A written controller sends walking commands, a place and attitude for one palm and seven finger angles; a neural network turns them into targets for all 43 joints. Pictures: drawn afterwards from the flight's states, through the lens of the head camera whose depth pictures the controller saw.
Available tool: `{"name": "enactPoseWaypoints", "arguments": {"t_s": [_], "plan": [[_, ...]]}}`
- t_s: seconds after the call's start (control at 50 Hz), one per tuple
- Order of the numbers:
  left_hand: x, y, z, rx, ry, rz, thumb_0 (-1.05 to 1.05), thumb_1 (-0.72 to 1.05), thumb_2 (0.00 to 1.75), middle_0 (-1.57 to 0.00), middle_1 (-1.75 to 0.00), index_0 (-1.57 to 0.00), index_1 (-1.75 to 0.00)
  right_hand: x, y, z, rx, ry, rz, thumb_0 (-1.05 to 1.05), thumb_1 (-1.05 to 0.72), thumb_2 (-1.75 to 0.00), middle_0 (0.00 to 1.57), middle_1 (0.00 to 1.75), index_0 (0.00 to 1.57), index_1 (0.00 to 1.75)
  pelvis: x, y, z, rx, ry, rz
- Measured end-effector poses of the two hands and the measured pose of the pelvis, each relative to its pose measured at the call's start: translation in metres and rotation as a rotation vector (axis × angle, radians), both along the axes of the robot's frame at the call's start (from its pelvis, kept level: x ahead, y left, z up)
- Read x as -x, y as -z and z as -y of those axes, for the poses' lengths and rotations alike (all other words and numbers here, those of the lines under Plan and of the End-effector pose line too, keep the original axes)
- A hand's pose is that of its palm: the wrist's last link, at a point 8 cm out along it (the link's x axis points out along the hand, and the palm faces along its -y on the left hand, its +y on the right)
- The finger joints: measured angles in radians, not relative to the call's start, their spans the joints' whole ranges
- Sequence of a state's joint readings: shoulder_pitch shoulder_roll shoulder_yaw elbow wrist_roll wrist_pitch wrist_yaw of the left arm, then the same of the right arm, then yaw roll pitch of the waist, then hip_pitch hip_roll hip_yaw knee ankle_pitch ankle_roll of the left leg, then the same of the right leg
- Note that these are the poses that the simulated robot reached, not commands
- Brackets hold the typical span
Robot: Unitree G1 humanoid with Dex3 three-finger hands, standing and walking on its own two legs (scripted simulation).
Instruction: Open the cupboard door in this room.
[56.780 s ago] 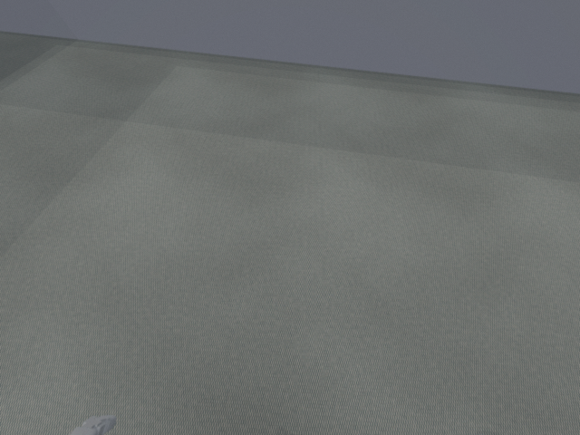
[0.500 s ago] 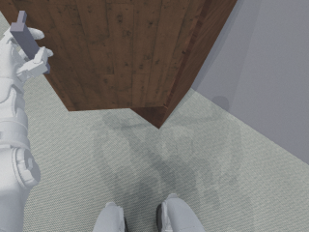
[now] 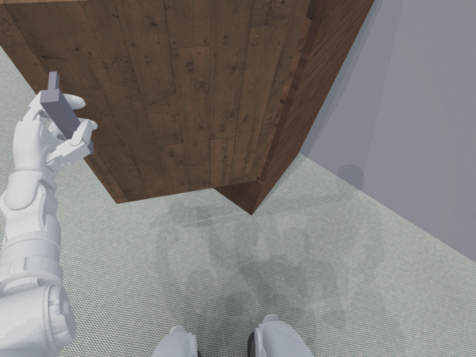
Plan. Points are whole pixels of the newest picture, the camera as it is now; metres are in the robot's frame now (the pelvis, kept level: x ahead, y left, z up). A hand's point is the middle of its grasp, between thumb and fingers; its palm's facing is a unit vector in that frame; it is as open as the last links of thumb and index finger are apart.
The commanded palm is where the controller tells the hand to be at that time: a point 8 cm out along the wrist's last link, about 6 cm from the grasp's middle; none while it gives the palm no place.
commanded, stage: pull the door open along its arc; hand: left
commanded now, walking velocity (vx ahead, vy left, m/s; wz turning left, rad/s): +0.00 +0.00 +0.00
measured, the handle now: (71, 116) +0.51 +0.25 +0.05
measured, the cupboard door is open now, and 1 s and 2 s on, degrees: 49 84 85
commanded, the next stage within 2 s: open thumb and fingers to let go in 0.68 s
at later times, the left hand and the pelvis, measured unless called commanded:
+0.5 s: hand (133, 226) +0.31 +0.13 +0.05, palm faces +0.46 -0.89 +0.01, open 6.4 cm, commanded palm +0.24 +0.20 +0.05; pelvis -0.01 -0.03 +0.01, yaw +4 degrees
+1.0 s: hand (167, 251) +0.27 +0.09 +0.05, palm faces +0.48 -0.88 -0.01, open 6.9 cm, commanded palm +0.23 +0.13 +0.05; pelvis -0.01 -0.06 +0.00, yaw +6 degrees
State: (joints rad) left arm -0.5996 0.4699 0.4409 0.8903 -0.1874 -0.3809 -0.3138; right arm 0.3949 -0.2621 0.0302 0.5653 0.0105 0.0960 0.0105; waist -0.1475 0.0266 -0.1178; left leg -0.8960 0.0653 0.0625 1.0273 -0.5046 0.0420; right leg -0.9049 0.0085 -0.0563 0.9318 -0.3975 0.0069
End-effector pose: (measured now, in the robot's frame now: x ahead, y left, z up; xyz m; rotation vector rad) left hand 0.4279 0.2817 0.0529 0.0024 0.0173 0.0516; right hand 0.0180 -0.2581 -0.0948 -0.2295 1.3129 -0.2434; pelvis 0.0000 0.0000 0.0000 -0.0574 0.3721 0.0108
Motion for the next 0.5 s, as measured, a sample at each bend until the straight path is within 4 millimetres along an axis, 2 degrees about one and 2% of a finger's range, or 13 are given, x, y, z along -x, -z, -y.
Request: {"name": "enactPoseWaypoints", "arguments": {"t_s": [0.12,0.24,0.34,0.42,0.5], "plan": [[0.049,0.000,0.018,0.008,0.001,0.014,0.01,0.68,0.71,-0.34,-1.33,-0.34,-1.34,-0.042,-0.008,-0.002,-0.027,-0.033,0.137,0.01,-0.90,-0.90,0.20,0.30,0.21,0.30,-0.006,-0.008,0.001,-0.011,0.003,0.038],[0.103,0.002,0.053,0.052,-0.182,0.043,0.01,0.65,0.73,-0.35,-1.32,-0.35,-1.29,-0.098,-0.010,-0.010,-0.073,-0.124,0.303,0.01,-0.90,-0.90,0.20,0.29,0.20,0.30,-0.005,-0.009,0.006,-0.029,0.000,0.072],[0.134,0.001,0.080,0.042,-0.322,0.049,0.01,0.64,0.74,-0.36,-1.31,-0.36,-1.28,-0.139,-0.010,-0.021,-0.105,-0.217,0.394,0.01,-0.90,-0.90,0.20,0.29,0.20,0.30,0.000,-0.006,0.015,-0.045,-0.016,0.106],[0.150,0.000,0.098,0.026,-0.404,0.041,0.01,0.64,0.75,-0.37,-1.30,-0.35,-1.29,-0.158,-0.011,-0.028,-0.125,-0.265,0.440,0.01,-0.90,-0.90,0.20,0.29,0.20,0.30,0.004,-0.006,0.025,-0.054,-0.032,0.127],[0.162,-0.001,0.109,0.004,-0.427,0.031,0.01,0.63,0.75,-0.37,-1.30,-0.35,-1.30,-0.164,-0.013,-0.027,-0.134,-0.282,0.460,0.01,-0.90,-0.90,0.20,0.29,0.20,0.30,0.005,-0.007,0.035,-0.060,-0.045,0.145]]}}
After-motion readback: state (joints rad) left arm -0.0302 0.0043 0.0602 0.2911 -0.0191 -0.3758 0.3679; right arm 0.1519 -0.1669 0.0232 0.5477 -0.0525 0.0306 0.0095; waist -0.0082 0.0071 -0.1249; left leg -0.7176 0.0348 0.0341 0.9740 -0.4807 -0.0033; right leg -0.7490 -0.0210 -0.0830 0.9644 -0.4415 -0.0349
